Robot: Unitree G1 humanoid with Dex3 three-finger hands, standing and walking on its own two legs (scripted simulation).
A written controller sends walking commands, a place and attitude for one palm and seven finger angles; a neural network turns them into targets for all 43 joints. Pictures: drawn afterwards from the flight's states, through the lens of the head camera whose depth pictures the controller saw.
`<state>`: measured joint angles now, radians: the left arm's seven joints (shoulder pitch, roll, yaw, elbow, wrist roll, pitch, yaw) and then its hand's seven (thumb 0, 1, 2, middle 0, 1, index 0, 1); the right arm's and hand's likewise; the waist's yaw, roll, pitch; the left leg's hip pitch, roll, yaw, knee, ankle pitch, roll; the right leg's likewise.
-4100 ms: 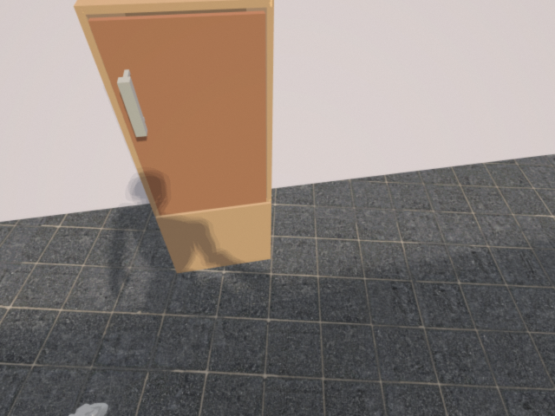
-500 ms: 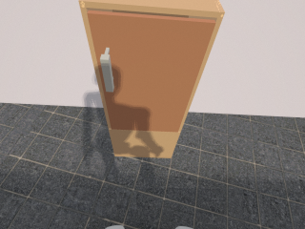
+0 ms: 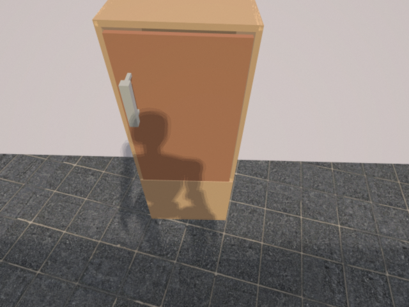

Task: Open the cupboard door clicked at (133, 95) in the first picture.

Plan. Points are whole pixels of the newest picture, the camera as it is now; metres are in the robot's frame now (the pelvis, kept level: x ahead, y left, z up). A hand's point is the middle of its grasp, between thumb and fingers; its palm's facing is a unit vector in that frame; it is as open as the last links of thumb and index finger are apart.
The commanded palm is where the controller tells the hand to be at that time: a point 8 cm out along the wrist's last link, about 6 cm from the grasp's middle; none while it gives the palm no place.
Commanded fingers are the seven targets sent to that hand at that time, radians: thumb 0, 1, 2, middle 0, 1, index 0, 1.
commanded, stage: come to a stop and stand still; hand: left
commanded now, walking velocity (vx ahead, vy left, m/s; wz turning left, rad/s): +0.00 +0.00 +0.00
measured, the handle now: (131, 100) +0.61 +0.24 +0.05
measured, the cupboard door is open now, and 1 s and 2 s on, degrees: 0 0 0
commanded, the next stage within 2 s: look again from close up in 0.26 s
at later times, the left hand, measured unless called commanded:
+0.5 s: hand out of the picture -0.03 +0.17 -0.18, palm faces +0.01 -0.99 -0.16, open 7.4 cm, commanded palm none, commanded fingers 0.00 0.90 0.90 -0.20 -0.30 -0.20 -0.30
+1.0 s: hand out of the picture +0.01 +0.20 -0.17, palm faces +0.01 -0.98 -0.19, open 7.4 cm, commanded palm none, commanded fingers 0.00 0.90 0.90 -0.20 -0.30 -0.20 -0.30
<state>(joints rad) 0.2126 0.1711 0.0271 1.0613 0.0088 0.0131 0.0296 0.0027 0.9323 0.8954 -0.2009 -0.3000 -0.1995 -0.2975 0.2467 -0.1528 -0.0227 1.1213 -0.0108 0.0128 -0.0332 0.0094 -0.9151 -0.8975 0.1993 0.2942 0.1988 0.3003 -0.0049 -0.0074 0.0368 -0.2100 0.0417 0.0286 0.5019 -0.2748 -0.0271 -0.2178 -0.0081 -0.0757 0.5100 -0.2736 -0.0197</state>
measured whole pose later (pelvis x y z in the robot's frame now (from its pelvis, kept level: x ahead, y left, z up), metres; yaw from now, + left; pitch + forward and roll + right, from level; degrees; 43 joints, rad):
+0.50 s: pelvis -0.01 +0.02 +0.00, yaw +0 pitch -1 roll -1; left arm 0.34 0.12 -0.01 1.13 0.02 -0.02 0.03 0.00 0.90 0.90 -0.20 -0.30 -0.20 -0.30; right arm 0.31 -0.15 0.00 1.08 -0.01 -0.01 -0.02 0.01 -0.91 -0.90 0.20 0.29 0.20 0.30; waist -0.02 0.02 0.02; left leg -0.26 0.03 0.03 0.56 -0.28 0.00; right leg -0.24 -0.02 -0.07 0.51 -0.26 0.00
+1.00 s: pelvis +0.01 +0.03 +0.00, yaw +0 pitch -1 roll +0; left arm 0.28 0.15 0.00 1.10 0.02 -0.01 0.03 0.00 0.91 0.90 -0.20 -0.30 -0.20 -0.30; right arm 0.29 -0.15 0.02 1.10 -0.01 -0.03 -0.03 0.01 -0.92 -0.90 0.20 0.29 0.20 0.30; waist 0.00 0.00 0.03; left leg -0.18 -0.01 0.06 0.47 -0.27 0.03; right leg -0.20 -0.06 -0.04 0.49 -0.27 0.03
